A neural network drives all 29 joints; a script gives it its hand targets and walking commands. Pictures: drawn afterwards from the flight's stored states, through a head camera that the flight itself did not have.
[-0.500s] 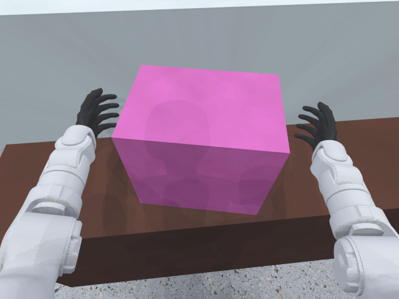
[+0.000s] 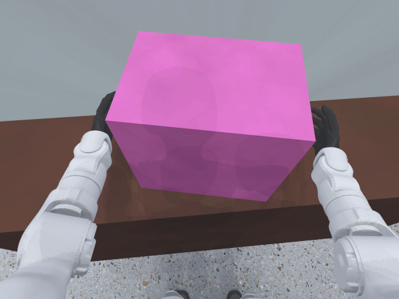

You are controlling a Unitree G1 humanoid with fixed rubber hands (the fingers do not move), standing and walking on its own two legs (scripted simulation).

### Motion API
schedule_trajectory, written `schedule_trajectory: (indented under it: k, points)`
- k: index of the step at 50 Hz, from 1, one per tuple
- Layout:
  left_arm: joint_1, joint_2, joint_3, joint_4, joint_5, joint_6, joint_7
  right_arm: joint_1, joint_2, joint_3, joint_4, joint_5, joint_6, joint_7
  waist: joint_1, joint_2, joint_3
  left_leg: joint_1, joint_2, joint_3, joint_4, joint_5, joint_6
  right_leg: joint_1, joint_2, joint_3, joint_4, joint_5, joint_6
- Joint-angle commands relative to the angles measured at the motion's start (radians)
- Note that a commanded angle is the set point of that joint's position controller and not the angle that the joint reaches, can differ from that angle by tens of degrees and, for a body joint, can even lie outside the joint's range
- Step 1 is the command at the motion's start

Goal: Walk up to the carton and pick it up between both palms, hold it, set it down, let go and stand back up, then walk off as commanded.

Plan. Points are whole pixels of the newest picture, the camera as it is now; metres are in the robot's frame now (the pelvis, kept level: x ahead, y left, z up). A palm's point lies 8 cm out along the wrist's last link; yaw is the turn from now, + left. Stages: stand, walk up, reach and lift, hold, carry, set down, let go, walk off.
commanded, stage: reach and lift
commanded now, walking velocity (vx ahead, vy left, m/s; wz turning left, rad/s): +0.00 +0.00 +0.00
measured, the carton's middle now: (209, 126) +0.46 -0.03 +0.03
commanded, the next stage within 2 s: none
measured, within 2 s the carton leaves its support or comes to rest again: neither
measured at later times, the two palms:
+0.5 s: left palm (111, 128) +0.46 +0.17 +0.05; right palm (323, 142) +0.40 -0.25 +0.04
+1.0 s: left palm (115, 129) +0.46 +0.17 +0.05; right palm (309, 143) +0.40 -0.23 +0.03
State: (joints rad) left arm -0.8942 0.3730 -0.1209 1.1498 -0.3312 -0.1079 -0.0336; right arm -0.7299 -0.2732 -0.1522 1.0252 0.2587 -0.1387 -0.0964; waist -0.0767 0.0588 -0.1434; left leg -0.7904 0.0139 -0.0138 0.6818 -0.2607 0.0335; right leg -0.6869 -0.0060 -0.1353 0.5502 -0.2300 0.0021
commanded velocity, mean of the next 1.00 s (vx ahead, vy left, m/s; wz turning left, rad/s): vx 0.00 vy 0.00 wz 0.00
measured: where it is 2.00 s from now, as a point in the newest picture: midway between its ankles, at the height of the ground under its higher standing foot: outside the picture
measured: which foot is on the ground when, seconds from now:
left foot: down 0.00-1.00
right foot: down 0.00-1.00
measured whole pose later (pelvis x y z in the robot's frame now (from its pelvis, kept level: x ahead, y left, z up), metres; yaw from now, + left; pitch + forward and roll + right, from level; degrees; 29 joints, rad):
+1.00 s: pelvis +0.00 +0.00 +0.00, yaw +0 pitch +21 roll -4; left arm -0.89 0.30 -0.12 1.17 -0.33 -0.19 0.00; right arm -0.76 -0.17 -0.21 1.04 0.09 -0.15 -0.15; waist -0.08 0.06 -0.17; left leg -0.81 0.01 -0.01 0.70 -0.27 0.03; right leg -0.71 -0.01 -0.13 0.58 -0.24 0.00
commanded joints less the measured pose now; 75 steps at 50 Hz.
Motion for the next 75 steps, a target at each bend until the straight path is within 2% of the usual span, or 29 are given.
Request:
schedule_trajectory:
  k: [1, 10, 17, 24, 34, 40, 50, 60, 64, 69, 72, 75]
  points:
    - [-0.635, 0.223, -0.003, -0.279, -0.031, -0.104, 0.025, -0.515, -0.251, -0.032, -0.239, -0.019, -0.087, -0.001, -0.135, 0.088, -1.117, 0.706, 0.009, -0.068, 0.08, 0.759, -0.164, 0.043, 0.059, 0.016, 0.018, 0.413, 0.023]
    - [-0.671, 0.159, -0.029, -0.114, -0.032, -0.117, 0.007, -0.585, -0.162, -0.003, -0.166, -0.029, -0.049, -0.005, -0.133, 0.032, -0.949, 0.586, 0.001, -0.053, 0.033, 0.532, -0.123, 0.052, 0.034, 0.029, 0.033, 0.333, 0.023]
    - [-0.718, 0.113, -0.041, -0.112, -0.031, -0.148, 0.012, -0.638, -0.089, -0.024, -0.191, -0.062, -0.042, -0.009, -0.131, 0.013, -0.941, 0.519, -0.003, -0.047, 0.023, 0.427, -0.103, 0.036, 0.019, 0.035, 0.044, 0.279, 0.017]
    - [-0.721, 0.064, -0.026, -0.119, -0.009, -0.162, 0.008, -0.642, -0.035, -0.047, -0.206, -0.097, -0.045, -0.022, -0.135, 0.019, -0.967, 0.521, -0.007, -0.036, 0.032, 0.442, -0.1, 0.059, 0.017, 0.039, 0.041, 0.311, 0.017]
    - [-0.727, 0.016, 0.007, -0.159, 0.051, -0.168, 0.01, -0.645, 0.011, -0.102, -0.221, -0.161, -0.074, -0.048, -0.153, 0.054, -0.993, 0.579, -0.002, -0.042, 0.042, 0.54, -0.13, 0.089, 0.031, 0.028, 0.021, 0.375, 0.017]
    - [-0.747, -0.02, 0.005, -0.175, 0.074, -0.17, 0.017, -0.67, 0.037, -0.123, -0.212, -0.189, -0.085, -0.054, -0.161, 0.072, -0.991, 0.609, 0.005, -0.052, 0.036, 0.56, -0.146, 0.08, 0.037, 0.021, 0.011, 0.361, 0.015]
    - [-0.743, -0.069, 0.013, -0.138, 0.109, -0.196, 0.006, -0.686, 0.088, -0.134, -0.189, -0.225, -0.098, -0.031, -0.146, 0.053, -0.972, 0.605, 0.001, -0.045, 0.014, 0.539, -0.144, 0.129, 0.029, 0.024, 0.001, 0.354, 0.019]
    - [-0.739, -0.153, 0.024, -0.06, 0.154, -0.235, -0.027, -0.695, 0.178, -0.143, -0.146, -0.28, -0.121, -0.005, -0.142, 0.041, -0.926, 0.573, -0.005, -0.035, -0.008, 0.502, -0.138, 0.186, 0.019, 0.028, -0.006, 0.346, 0.025]
    - [-0.747, -0.272, 0.033, -0.007, 0.2, -0.256, -0.063, -0.708, 0.306, -0.134, -0.122, -0.332, -0.137, 0.029, -0.136, 0.04, -0.895, 0.559, -0.007, -0.031, -0.021, 0.489, -0.137, 0.212, 0.017, 0.028, -0.012, 0.337, 0.025]
    - [-0.801, -0.589, 0.016, 0.087, 0.283, -0.298, -0.15, -0.729, 0.64, -0.103, -0.078, -0.452, -0.171, 0.122, -0.135, 0.063, -0.862, 0.556, -0.011, -0.021, -0.048, 0.474, -0.138, 0.277, 0.018, 0.024, -0.022, 0.355, 0.029]
    - [-0.794, -0.662, -0.018, 0.108, 0.279, -0.324, -0.154, -0.724, 0.691, -0.054, -0.069, -0.453, -0.184, 0.149, -0.135, 0.079, -0.892, 0.564, -0.015, -0.024, -0.042, 0.498, -0.147, 0.316, 0.03, 0.026, -0.013, 0.424, 0.027]
    - [-0.789, -0.69, -0.035, 0.112, 0.265, -0.34, -0.152, -0.723, 0.723, -0.016, -0.082, -0.441, -0.182, 0.158, -0.125, 0.079, -0.895, 0.557, -0.02, -0.025, -0.038, 0.494, -0.145, 0.332, 0.036, 0.03, -0.007, 0.437, 0.027]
